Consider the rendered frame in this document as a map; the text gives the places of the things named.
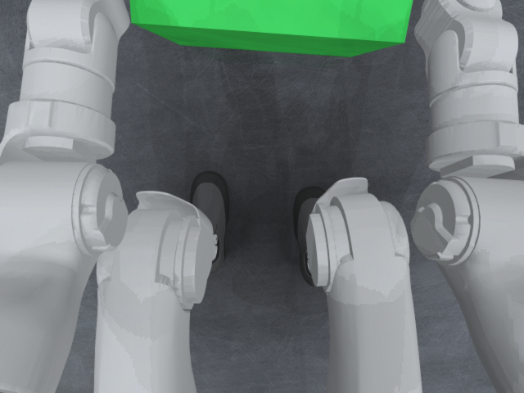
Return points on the left robot forearm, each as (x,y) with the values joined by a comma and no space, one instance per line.
(69,66)

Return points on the right robot forearm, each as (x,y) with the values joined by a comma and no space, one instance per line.
(472,89)

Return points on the left robot foot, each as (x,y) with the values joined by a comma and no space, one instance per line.
(209,193)

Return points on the robot left upper arm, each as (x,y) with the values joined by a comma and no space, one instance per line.
(56,218)

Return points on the carton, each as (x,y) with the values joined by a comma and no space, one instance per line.
(317,27)

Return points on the robot left shin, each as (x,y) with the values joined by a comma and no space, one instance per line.
(162,200)

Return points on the robot right upper arm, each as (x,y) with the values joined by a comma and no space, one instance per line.
(473,228)

